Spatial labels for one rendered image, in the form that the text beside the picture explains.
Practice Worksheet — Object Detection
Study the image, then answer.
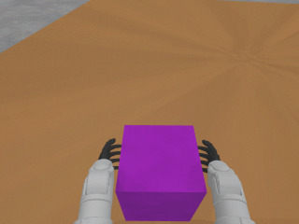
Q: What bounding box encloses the robot right forearm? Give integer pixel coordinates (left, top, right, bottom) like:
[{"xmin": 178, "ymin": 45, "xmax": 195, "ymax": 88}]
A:
[{"xmin": 207, "ymin": 161, "xmax": 255, "ymax": 224}]

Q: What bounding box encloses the robot left forearm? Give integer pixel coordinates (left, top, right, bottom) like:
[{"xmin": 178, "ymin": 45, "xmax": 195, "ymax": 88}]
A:
[{"xmin": 74, "ymin": 159, "xmax": 114, "ymax": 224}]

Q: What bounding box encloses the robot right hand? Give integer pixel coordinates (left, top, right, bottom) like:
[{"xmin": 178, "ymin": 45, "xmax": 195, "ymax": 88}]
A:
[{"xmin": 198, "ymin": 140, "xmax": 221, "ymax": 173}]

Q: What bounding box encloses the robot left hand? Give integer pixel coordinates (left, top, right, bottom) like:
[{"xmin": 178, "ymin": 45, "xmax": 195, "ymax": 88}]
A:
[{"xmin": 98, "ymin": 138, "xmax": 121, "ymax": 170}]

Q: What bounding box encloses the carton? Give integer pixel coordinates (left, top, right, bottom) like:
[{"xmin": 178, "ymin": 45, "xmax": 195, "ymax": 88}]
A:
[{"xmin": 115, "ymin": 125, "xmax": 207, "ymax": 221}]

